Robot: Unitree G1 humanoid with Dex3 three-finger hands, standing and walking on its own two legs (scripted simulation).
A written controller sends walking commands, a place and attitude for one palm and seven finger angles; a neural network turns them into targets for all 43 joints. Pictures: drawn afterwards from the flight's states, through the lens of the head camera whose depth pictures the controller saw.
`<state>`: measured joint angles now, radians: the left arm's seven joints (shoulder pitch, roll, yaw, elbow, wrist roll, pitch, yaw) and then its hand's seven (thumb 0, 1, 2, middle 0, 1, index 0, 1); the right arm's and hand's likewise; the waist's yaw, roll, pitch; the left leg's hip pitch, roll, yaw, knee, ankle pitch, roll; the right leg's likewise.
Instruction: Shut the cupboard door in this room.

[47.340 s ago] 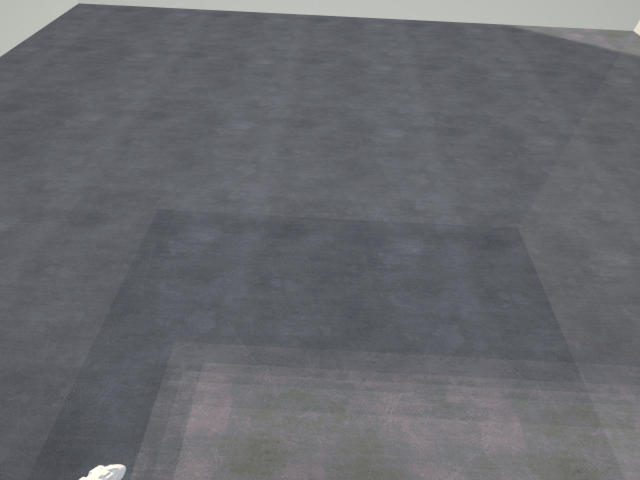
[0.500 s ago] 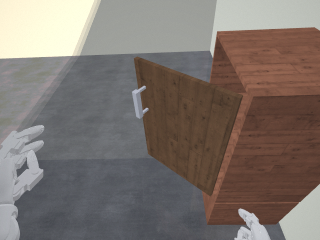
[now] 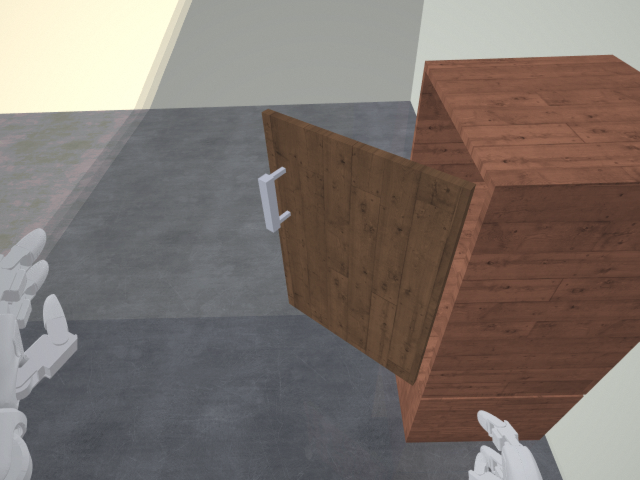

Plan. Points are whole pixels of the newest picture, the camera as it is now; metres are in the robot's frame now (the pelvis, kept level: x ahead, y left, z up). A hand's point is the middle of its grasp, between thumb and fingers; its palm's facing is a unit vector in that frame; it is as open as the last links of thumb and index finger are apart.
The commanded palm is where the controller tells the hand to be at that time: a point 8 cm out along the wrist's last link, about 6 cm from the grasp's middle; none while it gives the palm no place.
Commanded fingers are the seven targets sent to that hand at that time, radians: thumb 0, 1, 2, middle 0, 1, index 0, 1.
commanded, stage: step back with the hand held close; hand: left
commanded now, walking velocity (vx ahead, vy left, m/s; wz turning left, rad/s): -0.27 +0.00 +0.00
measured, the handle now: (276, 199) +0.64 +0.18 -0.02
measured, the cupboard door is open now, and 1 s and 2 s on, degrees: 51 51 51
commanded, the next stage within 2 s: stop stepping back and stand still in 1.66 s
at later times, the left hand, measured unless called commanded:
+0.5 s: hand (35, 362) +0.17 +0.30 +0.15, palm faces +0.40 -0.77 -0.50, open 7.4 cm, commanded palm +0.11 +0.32 +0.17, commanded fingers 0.00 0.90 0.90 -0.20 -0.30 -0.20 -0.30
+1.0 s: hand (6, 413) +0.12 +0.28 +0.15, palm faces +0.43 -0.76 -0.49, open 7.4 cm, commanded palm +0.04 +0.32 +0.17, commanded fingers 0.00 0.90 0.90 -0.20 -0.30 -0.20 -0.30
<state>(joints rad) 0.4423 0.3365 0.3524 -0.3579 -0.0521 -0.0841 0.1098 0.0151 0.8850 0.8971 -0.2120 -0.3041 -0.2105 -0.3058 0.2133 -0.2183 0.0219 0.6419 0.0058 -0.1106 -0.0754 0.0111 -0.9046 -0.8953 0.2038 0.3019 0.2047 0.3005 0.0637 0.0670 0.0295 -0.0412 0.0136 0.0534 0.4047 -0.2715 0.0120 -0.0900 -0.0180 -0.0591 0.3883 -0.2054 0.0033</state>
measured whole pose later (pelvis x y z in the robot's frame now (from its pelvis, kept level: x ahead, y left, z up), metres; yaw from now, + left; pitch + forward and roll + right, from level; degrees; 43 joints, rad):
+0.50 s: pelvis -0.04 +0.03 -0.01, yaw -1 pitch +0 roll -1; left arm 0.54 0.43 0.43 -0.46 -0.04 -0.16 0.14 0.01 0.88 0.90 -0.21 -0.30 -0.21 -0.30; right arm 0.19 -0.23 -0.01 0.54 0.02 0.01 -0.09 0.01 -0.91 -0.90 0.20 0.30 0.20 0.30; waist 0.00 0.01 0.01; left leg -0.29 -0.01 0.09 0.56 -0.28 0.06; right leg -0.33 -0.05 -0.02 0.51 -0.18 0.04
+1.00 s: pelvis -0.09 +0.02 -0.02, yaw +2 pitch +1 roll -3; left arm 0.53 0.44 0.46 -0.49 0.00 -0.26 0.16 0.01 0.88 0.90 -0.21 -0.30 -0.21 -0.30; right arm 0.25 -0.22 0.00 0.59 0.00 -0.07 -0.08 0.01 -0.90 -0.89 0.21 0.30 0.21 0.30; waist -0.04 0.00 0.01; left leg -0.44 0.01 0.01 0.65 -0.23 0.05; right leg -0.41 0.02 -0.01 0.61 -0.17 0.03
